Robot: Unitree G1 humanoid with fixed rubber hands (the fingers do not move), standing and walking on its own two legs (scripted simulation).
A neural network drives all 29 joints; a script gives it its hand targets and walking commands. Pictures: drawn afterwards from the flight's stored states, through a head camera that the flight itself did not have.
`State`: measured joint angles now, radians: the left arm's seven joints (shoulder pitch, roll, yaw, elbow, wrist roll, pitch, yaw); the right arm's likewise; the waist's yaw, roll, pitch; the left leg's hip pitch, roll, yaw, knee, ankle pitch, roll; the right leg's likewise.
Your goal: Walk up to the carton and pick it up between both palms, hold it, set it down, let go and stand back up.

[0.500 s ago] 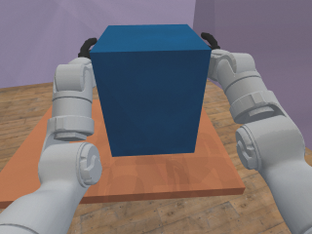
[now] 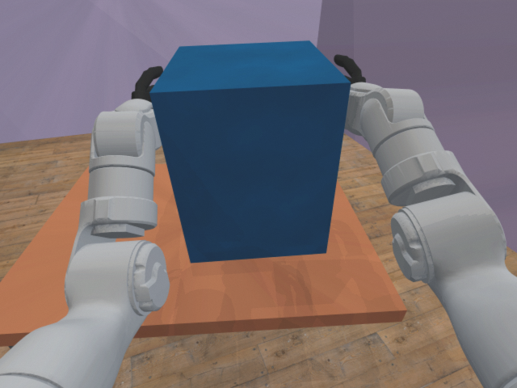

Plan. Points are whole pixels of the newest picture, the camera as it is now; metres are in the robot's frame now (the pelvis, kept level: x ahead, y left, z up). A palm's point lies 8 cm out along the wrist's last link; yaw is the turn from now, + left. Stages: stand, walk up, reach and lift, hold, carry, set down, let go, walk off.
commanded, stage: hold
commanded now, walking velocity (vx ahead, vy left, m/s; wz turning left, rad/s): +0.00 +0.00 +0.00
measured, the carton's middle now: (251, 148) +0.36 +0.00 +0.26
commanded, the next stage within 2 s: none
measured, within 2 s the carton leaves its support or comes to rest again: neither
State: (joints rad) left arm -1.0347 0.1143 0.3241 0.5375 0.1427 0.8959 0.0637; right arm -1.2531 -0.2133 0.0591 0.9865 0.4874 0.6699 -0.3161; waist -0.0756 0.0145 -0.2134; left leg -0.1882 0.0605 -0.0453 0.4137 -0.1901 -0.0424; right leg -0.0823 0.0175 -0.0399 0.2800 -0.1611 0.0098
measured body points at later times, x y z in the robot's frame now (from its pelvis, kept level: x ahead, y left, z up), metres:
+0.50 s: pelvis +0.00 +0.00 +0.00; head -0.10 +0.01 +0.44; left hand +0.39 +0.15 +0.32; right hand +0.38 -0.15 +0.33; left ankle +0.02 +0.14 -0.75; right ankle +0.00 -0.13 -0.75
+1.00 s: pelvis +0.00 +0.00 +0.00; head -0.09 +0.02 +0.44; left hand +0.39 +0.15 +0.31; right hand +0.39 -0.14 +0.33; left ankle +0.02 +0.14 -0.75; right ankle +0.00 -0.13 -0.75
